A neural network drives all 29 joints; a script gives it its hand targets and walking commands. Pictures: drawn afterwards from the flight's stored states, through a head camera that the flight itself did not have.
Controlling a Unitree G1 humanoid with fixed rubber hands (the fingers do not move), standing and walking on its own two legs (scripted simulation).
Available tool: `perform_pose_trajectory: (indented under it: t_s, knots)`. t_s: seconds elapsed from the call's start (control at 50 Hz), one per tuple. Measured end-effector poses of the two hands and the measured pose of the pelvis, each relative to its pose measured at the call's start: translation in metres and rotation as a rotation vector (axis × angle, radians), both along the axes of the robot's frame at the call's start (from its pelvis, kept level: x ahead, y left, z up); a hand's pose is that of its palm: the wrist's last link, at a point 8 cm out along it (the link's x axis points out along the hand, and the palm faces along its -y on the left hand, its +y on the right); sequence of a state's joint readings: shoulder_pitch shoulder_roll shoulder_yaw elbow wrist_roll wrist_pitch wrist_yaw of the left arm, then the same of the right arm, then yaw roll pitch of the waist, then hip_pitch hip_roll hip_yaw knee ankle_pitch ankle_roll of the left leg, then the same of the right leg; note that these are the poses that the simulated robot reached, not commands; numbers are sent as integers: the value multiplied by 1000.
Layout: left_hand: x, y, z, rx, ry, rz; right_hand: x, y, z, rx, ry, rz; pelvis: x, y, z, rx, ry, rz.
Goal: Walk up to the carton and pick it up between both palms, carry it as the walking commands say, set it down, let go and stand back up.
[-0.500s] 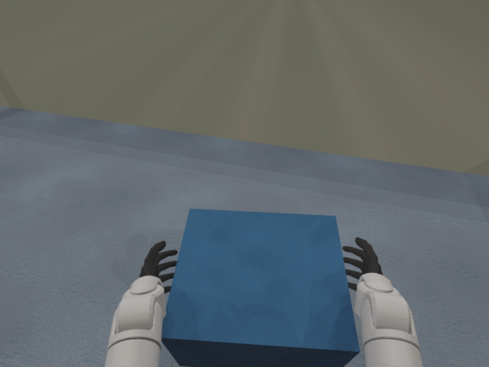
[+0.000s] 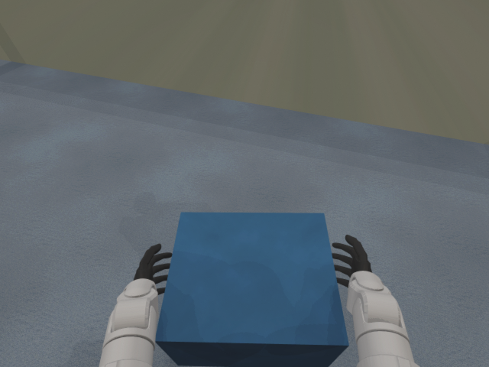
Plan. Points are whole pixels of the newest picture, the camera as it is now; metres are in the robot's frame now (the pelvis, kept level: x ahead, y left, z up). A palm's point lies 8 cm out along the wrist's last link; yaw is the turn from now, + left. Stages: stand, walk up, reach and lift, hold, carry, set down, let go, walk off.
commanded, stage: set down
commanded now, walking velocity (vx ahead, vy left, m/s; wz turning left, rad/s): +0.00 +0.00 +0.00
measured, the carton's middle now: (251, 288) +0.32 +0.01 -0.09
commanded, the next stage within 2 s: none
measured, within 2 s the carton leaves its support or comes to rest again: neither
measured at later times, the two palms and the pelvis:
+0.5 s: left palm (160, 307) +0.28 +0.18 -0.10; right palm (350, 301) +0.30 -0.19 -0.09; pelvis -0.04 +0.00 -0.04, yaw +2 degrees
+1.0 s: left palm (173, 305) +0.32 +0.18 -0.17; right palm (338, 303) +0.33 -0.19 -0.17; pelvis -0.07 -0.01 -0.11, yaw +2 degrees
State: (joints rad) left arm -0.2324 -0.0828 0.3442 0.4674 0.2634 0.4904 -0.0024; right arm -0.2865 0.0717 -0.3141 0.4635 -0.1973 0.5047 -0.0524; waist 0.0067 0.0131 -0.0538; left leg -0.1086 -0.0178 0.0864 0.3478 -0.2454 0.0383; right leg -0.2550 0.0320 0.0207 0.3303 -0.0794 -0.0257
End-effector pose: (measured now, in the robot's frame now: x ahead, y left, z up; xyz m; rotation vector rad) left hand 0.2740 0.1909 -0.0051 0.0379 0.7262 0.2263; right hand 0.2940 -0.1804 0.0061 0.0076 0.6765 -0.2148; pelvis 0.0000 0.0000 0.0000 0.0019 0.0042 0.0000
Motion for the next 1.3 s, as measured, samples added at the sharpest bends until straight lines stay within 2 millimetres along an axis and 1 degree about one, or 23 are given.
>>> perform_pose_trajectory:
  t_s: [0.1, 0.2, 0.3, 0.38, 0.48, 0.56, 0.7, 0.82, 0.96, 1.02, 1.18, 1.3]
  knots:
    - [2, 3, -15, 1, 19, -8, 1, 1, -15, 0, 11, 18, 0, 3, -2, -3, 51, 1]
    - [-2, 4, -36, 1, 50, -18, -4, 1, -36, 2, 37, 29, -4, 5, -6, -4, 112, 3]
    - [-7, 3, -57, -3, 68, -18, -8, 0, -59, -7, 50, 33, -12, 5, -13, 1, 183, 8]
    - [-7, 0, -73, -15, 62, -16, -7, -2, -76, -24, 44, 33, -23, 3, -22, 6, 233, 13]
    - [2, -6, -88, -13, 46, -26, 2, -8, -96, -20, 27, 18, -38, -2, -37, 17, 294, 23]
    - [11, -12, -97, -9, 25, -29, 13, -12, -106, -28, 4, 2, -47, -7, -48, 25, 337, 29]
    - [24, -17, -108, 1, 10, 0, 26, -16, -119, -8, -15, -3, -55, -16, -64, 36, 404, 36]
    - [31, -18, -127, -3, 30, 9, 29, -18, -140, 2, 5, -6, -60, -19, -78, 39, 454, 36]
    - [41, -14, -160, -24, 44, 4, 34, -14, -169, -16, 21, -20, -65, -14, -101, 29, 529, 28]
    - [44, -10, -173, -45, 38, 20, 39, -9, -178, -29, 16, -27, -66, -10, -111, 23, 568, 29]
    - [49, 5, -196, -53, 23, 61, 53, 8, -197, -32, 0, -9, -67, 0, -132, 9, 658, 39]
    - [57, 12, -215, -50, 22, 82, 66, 15, -221, -22, 11, 18, -69, 4, -148, 4, 716, 54]
